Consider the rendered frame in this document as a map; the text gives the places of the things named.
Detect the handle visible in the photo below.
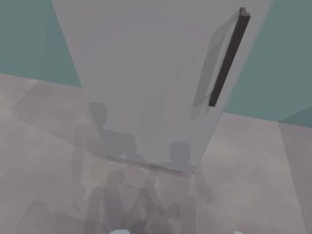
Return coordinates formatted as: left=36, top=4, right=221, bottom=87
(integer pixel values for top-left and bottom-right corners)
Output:
left=209, top=7, right=251, bottom=107

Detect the fridge door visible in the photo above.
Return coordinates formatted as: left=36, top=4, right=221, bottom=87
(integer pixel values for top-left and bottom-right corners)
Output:
left=51, top=0, right=271, bottom=174

